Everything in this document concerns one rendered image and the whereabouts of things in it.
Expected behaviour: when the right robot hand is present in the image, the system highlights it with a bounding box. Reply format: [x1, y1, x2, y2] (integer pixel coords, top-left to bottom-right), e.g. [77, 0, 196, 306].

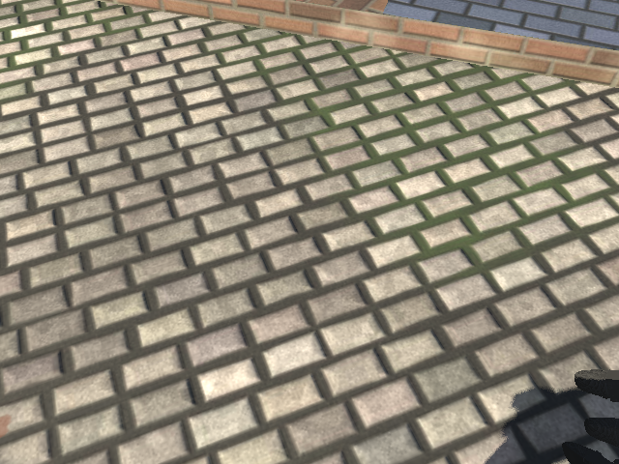
[562, 369, 619, 464]

